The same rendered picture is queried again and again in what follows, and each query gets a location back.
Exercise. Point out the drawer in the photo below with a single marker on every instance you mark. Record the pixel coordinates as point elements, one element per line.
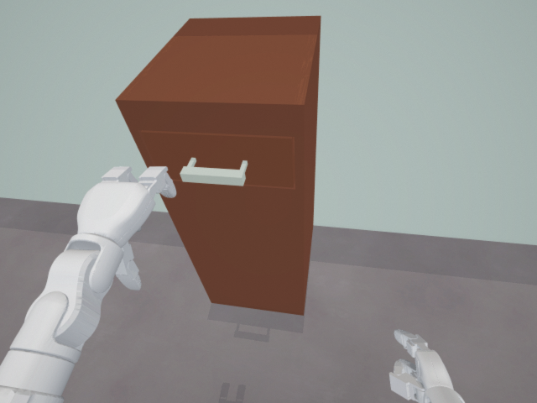
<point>271,159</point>

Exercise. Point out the robot left forearm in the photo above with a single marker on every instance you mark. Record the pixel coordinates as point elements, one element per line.
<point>61,319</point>

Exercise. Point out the handle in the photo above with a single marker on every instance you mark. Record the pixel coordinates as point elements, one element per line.
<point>190,173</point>

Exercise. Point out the cabinet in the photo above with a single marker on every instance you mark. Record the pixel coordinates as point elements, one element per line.
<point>250,245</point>

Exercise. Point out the robot left hand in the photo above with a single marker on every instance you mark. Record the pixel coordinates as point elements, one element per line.
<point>117,207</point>

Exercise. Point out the robot right hand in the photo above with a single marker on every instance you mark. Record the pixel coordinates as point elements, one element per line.
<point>412,380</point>

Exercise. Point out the robot right forearm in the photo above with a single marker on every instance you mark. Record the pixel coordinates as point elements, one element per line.
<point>442,394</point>

